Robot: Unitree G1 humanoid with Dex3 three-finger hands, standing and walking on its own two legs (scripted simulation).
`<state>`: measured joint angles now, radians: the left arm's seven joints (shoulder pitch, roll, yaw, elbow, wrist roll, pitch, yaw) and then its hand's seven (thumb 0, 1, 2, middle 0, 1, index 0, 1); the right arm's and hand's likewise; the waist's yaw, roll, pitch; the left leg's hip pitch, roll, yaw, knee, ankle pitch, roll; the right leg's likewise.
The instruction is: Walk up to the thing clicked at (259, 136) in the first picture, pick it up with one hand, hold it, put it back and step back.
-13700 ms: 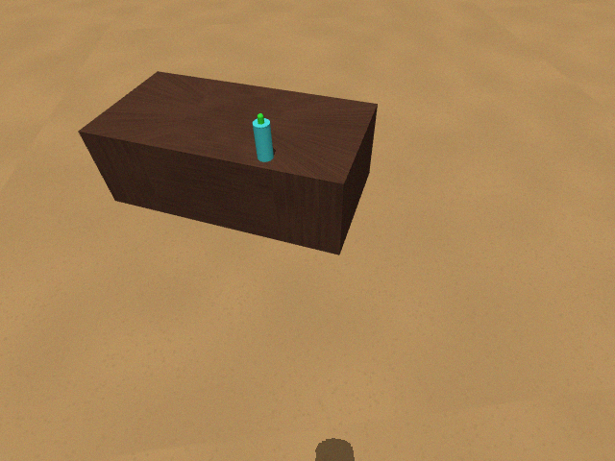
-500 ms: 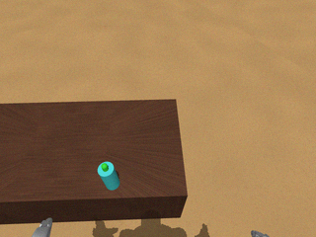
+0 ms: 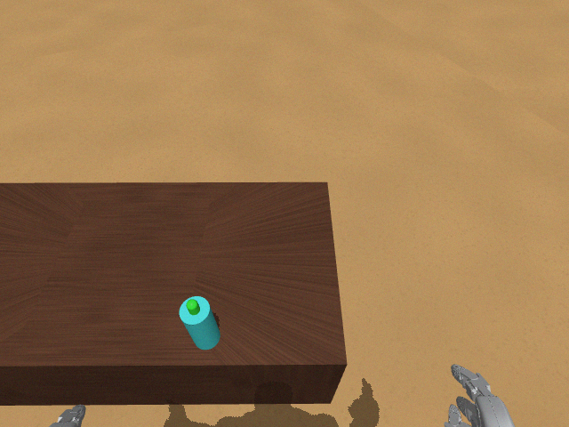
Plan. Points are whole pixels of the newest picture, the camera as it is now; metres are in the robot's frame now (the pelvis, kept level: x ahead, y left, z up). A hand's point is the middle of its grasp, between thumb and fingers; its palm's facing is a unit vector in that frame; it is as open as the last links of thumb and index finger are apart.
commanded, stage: go down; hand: left
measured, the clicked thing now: (199, 321) +0.41 +0.20 -0.26
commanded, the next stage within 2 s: none
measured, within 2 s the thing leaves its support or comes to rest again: neither
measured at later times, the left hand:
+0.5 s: hand out of the picture +0.12 +0.27 -0.10, palm faces +0.04 -0.94 -0.35, open 17.3 cm
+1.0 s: hand out of the picture +0.16 +0.30 -0.08, palm faces +0.12 -0.94 -0.33, open 17.2 cm
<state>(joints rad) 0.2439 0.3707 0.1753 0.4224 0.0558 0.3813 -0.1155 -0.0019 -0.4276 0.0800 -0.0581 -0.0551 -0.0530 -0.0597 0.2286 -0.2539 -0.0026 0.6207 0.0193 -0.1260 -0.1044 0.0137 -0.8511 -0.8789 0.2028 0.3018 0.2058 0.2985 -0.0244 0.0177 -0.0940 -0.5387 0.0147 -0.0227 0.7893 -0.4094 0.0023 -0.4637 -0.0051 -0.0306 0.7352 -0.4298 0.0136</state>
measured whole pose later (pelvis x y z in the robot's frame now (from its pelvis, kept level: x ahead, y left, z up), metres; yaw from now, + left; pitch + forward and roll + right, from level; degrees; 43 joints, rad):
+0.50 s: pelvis -0.02 +0.00 -0.03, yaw +0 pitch +11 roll -2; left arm 0.39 0.39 0.19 0.13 0.01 0.52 -0.12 0.00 -0.50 0.07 -0.06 -0.05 -0.06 -0.06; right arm 0.27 -0.24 0.01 0.55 0.03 -0.18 -0.16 0.02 -0.84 -0.88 0.20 0.30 0.21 0.30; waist -0.03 0.04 -0.14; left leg -0.72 0.02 -0.04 0.99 -0.47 0.00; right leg -0.63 0.00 -0.05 0.93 -0.49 0.01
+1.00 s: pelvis -0.03 +0.00 -0.03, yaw +1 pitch +10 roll -3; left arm 0.25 0.46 0.29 0.20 -0.04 0.47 -0.16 -0.01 -0.48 0.09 -0.06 -0.04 -0.05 -0.05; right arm 0.28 -0.25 0.03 0.61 0.03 -0.26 -0.21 0.02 -0.85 -0.88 0.20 0.30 0.21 0.30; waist -0.03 0.03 -0.13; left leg -0.73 0.02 -0.06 1.01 -0.46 -0.01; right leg -0.64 0.00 -0.07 0.95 -0.49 0.01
